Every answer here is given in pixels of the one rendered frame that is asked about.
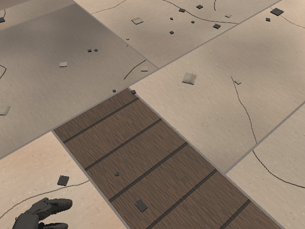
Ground left robot hand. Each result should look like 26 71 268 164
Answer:
12 198 72 229

